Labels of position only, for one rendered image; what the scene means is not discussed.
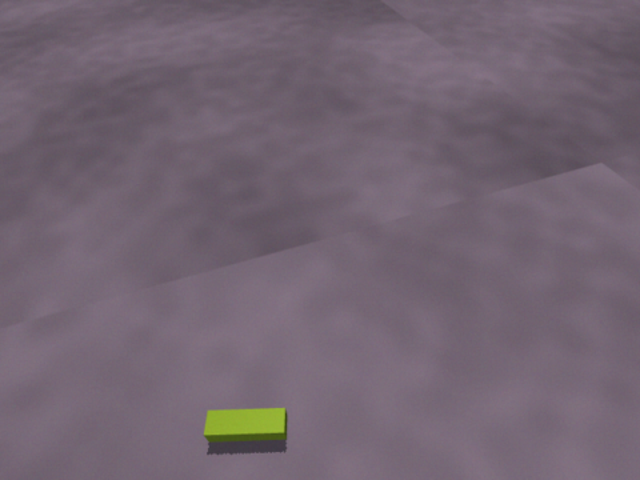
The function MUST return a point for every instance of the carton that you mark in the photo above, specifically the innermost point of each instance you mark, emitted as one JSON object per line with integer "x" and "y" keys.
{"x": 246, "y": 425}

